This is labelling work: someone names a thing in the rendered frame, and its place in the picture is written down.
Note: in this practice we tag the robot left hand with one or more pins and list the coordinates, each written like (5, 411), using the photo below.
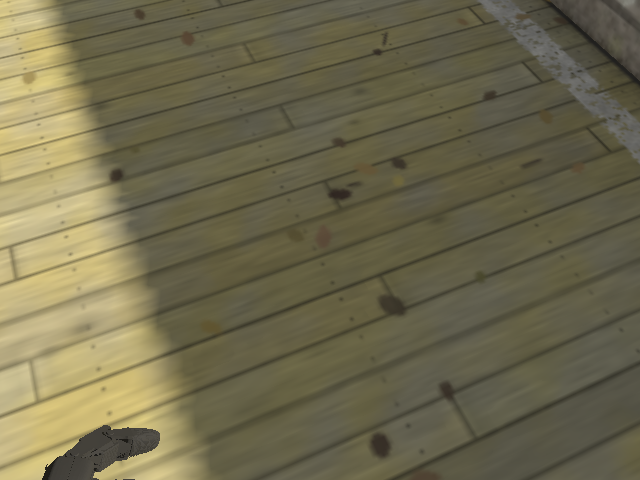
(99, 449)

